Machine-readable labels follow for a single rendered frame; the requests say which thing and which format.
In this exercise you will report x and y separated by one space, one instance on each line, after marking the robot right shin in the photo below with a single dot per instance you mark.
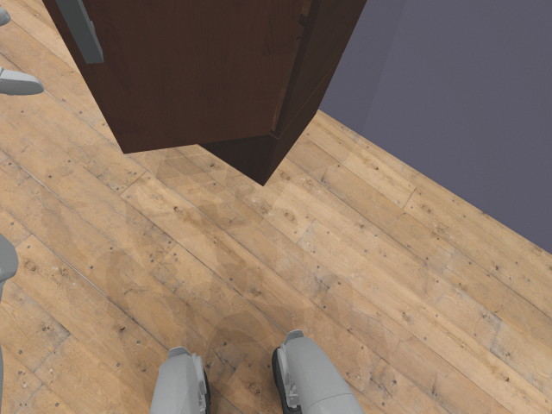
291 393

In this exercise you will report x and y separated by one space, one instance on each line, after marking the cupboard door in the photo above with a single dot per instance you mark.
184 72

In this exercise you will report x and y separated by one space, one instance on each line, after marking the left robot hand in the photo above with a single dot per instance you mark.
13 82

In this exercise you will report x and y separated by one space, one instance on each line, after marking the left robot upper arm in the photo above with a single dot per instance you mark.
8 267

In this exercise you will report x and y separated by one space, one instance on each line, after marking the left robot thigh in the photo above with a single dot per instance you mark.
179 386

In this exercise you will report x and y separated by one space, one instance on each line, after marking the handle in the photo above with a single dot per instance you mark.
82 29

